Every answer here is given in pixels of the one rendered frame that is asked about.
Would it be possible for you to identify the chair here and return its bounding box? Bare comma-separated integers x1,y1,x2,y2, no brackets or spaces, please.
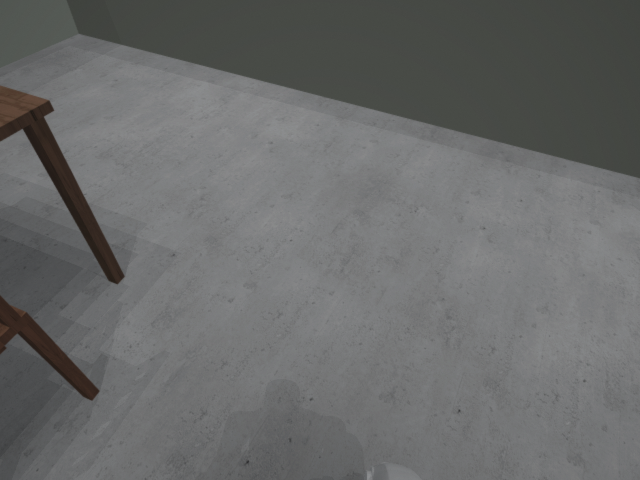
0,296,99,401

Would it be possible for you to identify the table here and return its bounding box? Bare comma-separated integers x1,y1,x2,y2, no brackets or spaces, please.
0,86,125,284

